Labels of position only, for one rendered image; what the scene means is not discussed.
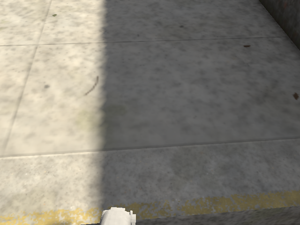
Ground robot left thigh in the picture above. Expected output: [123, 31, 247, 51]
[99, 207, 136, 225]

